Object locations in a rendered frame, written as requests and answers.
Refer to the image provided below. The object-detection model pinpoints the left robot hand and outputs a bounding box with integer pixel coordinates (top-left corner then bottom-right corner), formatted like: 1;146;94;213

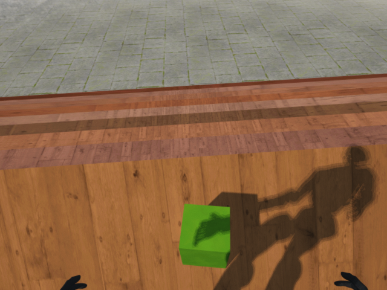
60;275;87;290

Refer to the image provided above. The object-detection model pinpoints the carton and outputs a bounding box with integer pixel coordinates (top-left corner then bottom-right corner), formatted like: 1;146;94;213
179;204;230;268

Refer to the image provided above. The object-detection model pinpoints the right robot hand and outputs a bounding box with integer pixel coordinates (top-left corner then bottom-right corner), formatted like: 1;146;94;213
334;272;368;290

